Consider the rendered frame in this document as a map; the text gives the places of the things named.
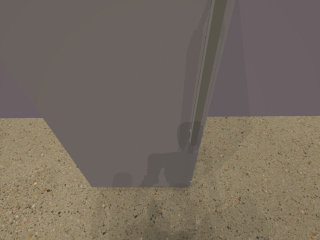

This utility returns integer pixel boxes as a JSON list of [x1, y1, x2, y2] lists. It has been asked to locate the handle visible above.
[[189, 0, 227, 146]]

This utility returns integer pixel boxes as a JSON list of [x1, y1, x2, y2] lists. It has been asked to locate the fridge door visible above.
[[0, 0, 233, 187]]

